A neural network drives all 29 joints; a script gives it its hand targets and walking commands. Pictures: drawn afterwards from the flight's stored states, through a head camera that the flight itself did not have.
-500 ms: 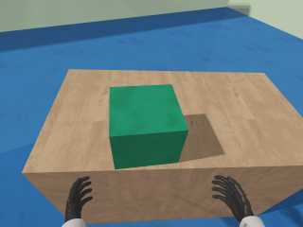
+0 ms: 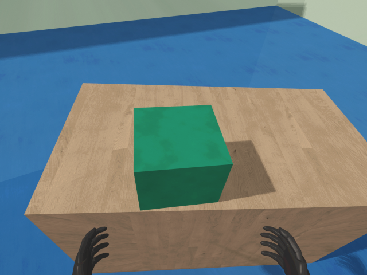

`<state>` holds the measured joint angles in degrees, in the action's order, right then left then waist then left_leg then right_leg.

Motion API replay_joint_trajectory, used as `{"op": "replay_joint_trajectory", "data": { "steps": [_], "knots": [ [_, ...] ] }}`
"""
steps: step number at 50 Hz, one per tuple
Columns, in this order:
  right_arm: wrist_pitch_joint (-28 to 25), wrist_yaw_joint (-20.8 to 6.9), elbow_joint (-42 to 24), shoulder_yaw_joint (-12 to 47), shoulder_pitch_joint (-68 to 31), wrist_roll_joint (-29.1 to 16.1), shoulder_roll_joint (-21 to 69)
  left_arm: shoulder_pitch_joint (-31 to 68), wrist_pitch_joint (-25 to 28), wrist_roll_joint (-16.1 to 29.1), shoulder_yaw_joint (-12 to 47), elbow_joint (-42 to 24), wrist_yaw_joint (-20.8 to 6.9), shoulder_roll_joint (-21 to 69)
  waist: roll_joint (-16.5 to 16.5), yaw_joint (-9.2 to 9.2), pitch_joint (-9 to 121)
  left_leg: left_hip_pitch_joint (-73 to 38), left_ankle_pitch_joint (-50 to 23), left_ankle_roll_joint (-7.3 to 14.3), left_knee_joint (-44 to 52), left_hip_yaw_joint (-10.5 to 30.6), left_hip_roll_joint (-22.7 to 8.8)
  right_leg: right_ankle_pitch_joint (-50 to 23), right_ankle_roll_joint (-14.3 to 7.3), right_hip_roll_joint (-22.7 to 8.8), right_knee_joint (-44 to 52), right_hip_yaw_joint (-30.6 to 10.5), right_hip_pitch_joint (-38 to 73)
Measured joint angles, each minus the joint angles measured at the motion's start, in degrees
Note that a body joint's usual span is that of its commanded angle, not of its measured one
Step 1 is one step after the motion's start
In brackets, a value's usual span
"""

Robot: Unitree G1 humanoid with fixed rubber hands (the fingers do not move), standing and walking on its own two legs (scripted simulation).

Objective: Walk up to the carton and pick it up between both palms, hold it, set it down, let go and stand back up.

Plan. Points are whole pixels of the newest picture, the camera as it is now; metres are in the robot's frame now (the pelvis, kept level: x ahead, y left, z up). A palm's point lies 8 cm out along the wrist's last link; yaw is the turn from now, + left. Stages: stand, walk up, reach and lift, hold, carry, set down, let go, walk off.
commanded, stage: set down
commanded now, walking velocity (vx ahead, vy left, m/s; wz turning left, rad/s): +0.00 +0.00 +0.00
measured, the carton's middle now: (176, 156) +0.45 +0.03 -0.02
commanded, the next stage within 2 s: let go in 1.24 s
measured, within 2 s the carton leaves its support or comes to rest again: neither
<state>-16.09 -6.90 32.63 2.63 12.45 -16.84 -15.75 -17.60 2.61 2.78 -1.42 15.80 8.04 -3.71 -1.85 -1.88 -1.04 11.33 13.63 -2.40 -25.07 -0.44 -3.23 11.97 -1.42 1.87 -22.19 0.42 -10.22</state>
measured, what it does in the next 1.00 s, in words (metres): stands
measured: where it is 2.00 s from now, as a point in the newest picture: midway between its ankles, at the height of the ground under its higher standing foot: outside the picture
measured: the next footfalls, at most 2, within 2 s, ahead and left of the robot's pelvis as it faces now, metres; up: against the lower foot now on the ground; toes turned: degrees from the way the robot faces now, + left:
none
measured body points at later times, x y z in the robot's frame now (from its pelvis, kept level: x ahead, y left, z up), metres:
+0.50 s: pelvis +0.00 +0.00 +0.00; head +0.04 +0.02 +0.45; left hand +0.17 +0.22 -0.07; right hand +0.19 -0.22 -0.06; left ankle +0.00 +0.14 -0.74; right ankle +0.00 -0.11 -0.74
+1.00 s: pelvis +0.01 +0.00 +0.00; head +0.06 +0.02 +0.45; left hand +0.17 +0.22 -0.09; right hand +0.18 -0.21 -0.08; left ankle +0.00 +0.14 -0.74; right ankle +0.00 -0.11 -0.74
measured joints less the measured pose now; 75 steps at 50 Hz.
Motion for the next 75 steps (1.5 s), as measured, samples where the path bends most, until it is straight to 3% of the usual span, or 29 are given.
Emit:
{"op": "replay_joint_trajectory", "data": {
  "steps": [31,48,75],
  "knots": [
    [2.2,4.7,0.0,-0.8,0.0,7.6,4.4,0.3,-6.5,0.0,0.0,0.0,-5.0,-4.1,0.0,0.00,-3.4,-0.4,0.3,0.1,0.1,0.0,0.0,0.0,0.2,0.0,0.6,0.0,0.6],
    [3.0,6.9,3.0,-1.5,-0.6,11.6,6.7,3.6,-9.6,0.0,0.0,4.1,-7.5,-6.0,0.0,0.08,-5.4,-0.4,0.5,0.1,0.1,0.0,0.0,0.1,0.4,0.0,0.7,0.0,0.7],
    [2.9,6.3,8.3,-3.4,-3.2,13.4,6.6,5.1,-10.2,0.0,0.0,6.7,-7.1,-6.4,0.0,0.32,-5.4,-1.4,0.6,0.1,0.1,0.0,0.0,0.3,0.4,0.0,0.5,0.0,1.6]
  ]
}}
